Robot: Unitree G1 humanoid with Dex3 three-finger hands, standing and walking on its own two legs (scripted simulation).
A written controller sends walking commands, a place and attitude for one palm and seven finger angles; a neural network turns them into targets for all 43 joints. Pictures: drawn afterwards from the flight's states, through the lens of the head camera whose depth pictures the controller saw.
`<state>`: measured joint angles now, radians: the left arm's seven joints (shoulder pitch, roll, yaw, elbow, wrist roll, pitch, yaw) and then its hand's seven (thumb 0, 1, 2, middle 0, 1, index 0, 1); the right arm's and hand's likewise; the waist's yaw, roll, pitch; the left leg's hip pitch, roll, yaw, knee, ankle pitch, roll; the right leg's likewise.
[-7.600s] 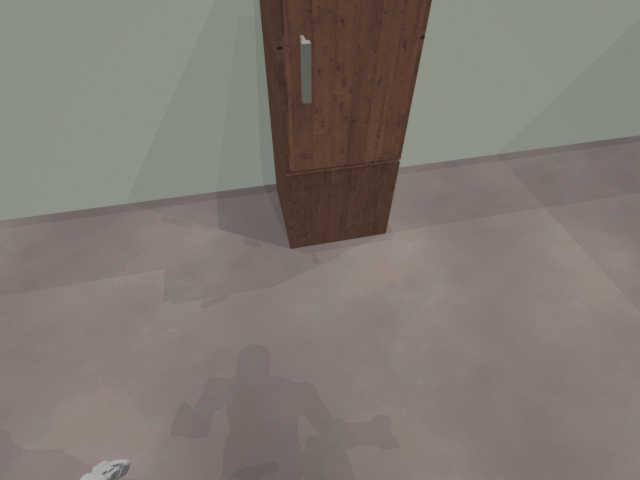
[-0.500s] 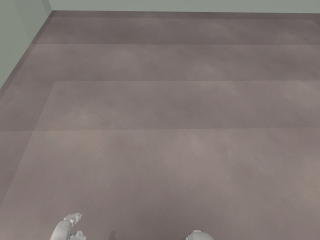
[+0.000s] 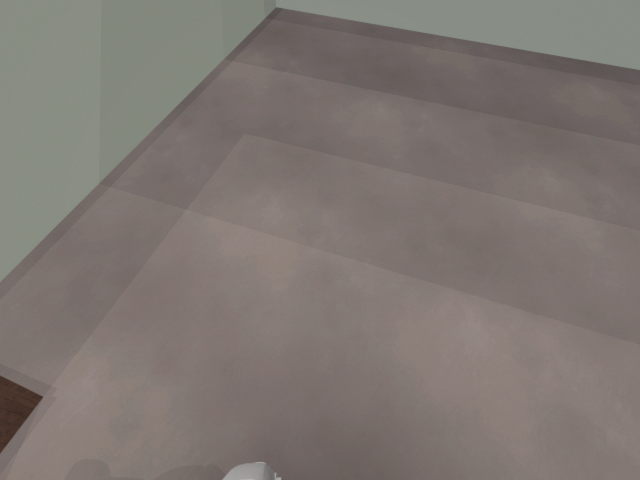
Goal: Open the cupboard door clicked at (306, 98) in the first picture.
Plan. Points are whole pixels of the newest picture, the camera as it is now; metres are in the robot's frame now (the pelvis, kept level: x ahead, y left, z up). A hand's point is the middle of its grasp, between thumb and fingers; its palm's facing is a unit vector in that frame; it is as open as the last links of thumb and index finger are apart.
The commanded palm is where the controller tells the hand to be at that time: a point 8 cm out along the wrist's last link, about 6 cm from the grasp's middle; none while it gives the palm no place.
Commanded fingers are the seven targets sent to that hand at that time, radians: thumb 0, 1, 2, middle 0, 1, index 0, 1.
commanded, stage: turn to face it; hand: left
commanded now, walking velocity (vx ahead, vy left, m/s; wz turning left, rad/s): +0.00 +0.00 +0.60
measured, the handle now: out of the picture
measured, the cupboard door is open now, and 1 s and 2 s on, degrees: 0 0 0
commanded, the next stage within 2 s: take the last steps up to it in 2.00 s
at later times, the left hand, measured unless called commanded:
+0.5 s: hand out of the picture +0.08 +0.26 -0.15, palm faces +0.28 -0.93 -0.24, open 7.4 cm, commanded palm none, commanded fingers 0.00 0.90 0.90 -0.20 -0.30 -0.20 -0.30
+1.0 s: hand out of the picture -0.06 +0.19 -0.15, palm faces +0.57 -0.77 -0.27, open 7.4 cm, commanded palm none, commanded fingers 0.00 0.90 0.90 -0.20 -0.30 -0.20 -0.30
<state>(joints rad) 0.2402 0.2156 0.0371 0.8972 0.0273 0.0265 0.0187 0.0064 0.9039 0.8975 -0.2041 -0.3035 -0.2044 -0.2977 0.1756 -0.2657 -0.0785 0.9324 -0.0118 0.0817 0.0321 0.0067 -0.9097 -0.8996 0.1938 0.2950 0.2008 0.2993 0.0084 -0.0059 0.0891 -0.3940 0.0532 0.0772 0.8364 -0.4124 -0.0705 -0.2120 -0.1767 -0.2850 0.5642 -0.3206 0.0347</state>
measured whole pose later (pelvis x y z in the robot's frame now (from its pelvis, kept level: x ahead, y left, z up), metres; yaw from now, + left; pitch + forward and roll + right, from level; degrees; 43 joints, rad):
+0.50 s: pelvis +0.01 +0.03 +0.01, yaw +16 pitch +1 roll -2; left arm 0.11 0.25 0.06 0.87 0.00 0.06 0.02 0.01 0.91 0.90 -0.20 -0.30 -0.20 -0.30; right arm 0.23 -0.21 -0.05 0.92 -0.02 0.04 0.00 0.00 -0.90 -0.90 0.20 0.30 0.21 0.30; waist -0.03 0.00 0.05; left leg -0.27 -0.08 -0.11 0.47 -0.21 0.06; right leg -0.43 -0.06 0.01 0.91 -0.42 0.12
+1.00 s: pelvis +0.00 -0.01 +0.01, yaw +35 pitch +0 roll +2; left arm 0.24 0.20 0.03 0.90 0.02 0.02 0.02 0.01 0.90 0.90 -0.20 -0.30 -0.20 -0.30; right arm 0.20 -0.28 -0.09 0.95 -0.02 0.09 0.03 0.01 -0.91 -0.90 0.19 0.29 0.20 0.30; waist 0.00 0.01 0.08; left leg -0.42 0.04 0.02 0.93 -0.42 -0.09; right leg -0.18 -0.15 -0.22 0.52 -0.32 0.02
